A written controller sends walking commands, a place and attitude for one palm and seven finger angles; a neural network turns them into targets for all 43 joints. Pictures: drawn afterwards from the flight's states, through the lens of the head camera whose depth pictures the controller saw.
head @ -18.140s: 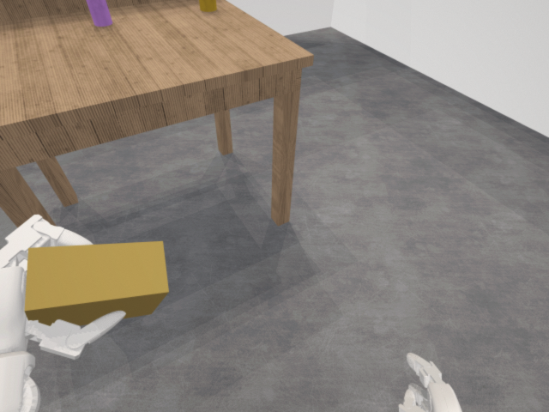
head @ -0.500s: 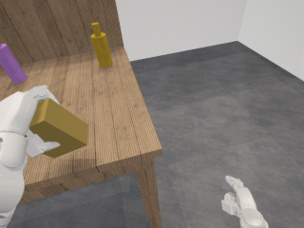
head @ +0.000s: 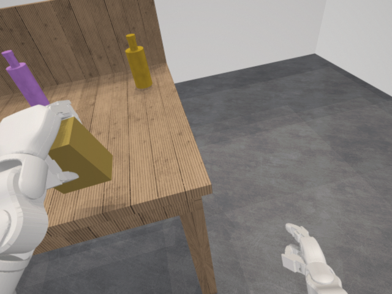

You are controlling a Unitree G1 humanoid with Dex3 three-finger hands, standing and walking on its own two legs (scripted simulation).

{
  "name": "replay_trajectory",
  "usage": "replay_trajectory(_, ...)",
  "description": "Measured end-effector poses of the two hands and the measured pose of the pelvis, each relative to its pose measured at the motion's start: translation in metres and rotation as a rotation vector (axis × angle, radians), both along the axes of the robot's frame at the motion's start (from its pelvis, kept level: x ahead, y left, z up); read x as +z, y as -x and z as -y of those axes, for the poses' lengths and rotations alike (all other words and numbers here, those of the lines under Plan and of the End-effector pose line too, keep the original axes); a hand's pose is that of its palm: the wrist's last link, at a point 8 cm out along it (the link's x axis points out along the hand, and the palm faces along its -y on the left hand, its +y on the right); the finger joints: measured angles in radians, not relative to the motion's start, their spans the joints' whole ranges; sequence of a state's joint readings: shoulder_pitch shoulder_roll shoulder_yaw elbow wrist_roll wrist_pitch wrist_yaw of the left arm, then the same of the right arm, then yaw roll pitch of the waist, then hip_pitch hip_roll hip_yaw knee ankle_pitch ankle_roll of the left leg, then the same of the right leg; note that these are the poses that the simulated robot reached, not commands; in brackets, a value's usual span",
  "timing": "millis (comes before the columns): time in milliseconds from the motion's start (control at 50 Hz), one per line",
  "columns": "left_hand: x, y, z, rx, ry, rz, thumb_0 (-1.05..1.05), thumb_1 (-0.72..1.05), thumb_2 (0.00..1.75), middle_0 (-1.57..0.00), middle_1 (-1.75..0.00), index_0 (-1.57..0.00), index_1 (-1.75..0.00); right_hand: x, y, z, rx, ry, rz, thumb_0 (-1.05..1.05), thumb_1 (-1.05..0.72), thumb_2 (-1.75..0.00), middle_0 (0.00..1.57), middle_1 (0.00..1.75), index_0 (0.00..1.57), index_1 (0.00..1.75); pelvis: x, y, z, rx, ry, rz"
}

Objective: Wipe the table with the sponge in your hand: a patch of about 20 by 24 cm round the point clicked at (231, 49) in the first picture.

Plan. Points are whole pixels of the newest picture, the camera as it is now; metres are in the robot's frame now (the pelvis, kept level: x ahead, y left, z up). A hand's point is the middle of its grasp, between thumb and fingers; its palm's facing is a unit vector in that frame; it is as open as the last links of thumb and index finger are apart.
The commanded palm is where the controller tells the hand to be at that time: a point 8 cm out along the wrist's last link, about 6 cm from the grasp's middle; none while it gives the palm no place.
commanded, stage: turn the palm down, sponge in hand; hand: left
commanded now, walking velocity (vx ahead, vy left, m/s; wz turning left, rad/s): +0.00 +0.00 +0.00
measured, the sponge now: (75, 164) +0.26 +0.28 +0.18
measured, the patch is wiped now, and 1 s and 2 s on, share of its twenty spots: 0.00 0.00 0.00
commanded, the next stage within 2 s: move the sponge above the wiping area in 0.46 s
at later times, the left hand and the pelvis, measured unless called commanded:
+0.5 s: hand (68, 145) +0.26 +0.27 +0.23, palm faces +0.33 -0.10 -0.94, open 10.2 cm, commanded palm +0.20 +0.27 +0.30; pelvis +0.01 -0.01 +0.00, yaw -1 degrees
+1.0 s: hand (71, 146) +0.28 +0.28 +0.21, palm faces +0.27 -0.08 -0.96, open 10.2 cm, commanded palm +0.22 +0.28 +0.28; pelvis +0.01 +0.00 +0.00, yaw +0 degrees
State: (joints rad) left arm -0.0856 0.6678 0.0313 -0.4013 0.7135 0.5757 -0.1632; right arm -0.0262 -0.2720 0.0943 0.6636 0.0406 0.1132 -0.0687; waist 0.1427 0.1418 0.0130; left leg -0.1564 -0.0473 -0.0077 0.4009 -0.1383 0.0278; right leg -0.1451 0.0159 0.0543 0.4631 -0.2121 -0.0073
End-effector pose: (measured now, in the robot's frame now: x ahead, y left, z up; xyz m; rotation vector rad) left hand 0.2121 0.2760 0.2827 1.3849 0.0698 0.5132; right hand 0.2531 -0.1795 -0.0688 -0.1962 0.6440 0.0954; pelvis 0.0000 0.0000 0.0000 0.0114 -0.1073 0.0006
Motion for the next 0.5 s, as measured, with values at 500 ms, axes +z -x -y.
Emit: replay_trajectory(500, -0.006, -0.011, 0.010, -0.003, 0.001, 0.031, -0.01, -0.51, 1.02, -0.71, -1.32, -0.75, -1.31, 0.005, -0.007, 0.022, -0.044, 0.019, 0.009, 0.02, -0.90, -0.90, 0.20, 0.30, 0.20, 0.30, 0.000, -0.008, 0.006, -0.015, -0.002, 0.011)
